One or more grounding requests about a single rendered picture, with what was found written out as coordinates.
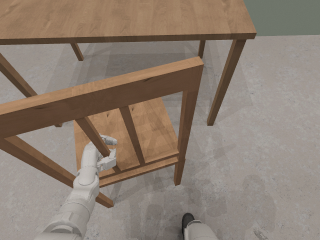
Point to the table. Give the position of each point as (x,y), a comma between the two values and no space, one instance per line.
(30,22)

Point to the robot right shin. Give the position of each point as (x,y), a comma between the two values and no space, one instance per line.
(194,221)

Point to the robot right foot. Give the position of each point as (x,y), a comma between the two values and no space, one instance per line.
(187,218)

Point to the chair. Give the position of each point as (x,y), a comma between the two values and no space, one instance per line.
(127,107)

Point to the left robot hand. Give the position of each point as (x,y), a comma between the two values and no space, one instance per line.
(91,156)

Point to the robot left forearm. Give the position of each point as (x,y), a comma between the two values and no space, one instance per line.
(76,211)

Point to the right robot hand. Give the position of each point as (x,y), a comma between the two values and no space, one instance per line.
(262,235)

